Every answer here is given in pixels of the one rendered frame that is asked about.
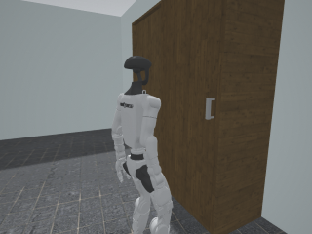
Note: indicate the robot left forearm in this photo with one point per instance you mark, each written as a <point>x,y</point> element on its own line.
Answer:
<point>119,146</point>

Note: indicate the handle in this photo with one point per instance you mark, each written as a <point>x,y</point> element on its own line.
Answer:
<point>208,108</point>

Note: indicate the robot right upper arm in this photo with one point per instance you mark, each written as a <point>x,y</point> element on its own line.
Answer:
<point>151,106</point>

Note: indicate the right robot thigh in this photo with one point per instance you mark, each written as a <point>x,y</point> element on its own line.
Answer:
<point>147,184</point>

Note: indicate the right robot shin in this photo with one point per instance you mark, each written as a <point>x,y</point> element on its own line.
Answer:
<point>162,229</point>

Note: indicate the robot left hand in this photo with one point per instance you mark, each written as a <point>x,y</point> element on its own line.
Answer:
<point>119,167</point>

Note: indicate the robot left upper arm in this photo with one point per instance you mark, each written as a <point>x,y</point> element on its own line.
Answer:
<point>117,121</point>

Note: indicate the robot right forearm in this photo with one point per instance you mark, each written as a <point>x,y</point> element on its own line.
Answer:
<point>152,163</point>

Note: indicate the wardrobe door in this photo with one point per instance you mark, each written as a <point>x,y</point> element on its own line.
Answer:
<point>148,45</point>
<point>192,54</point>

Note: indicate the robot right hand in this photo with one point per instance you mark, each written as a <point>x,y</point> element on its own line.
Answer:
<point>163,196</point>

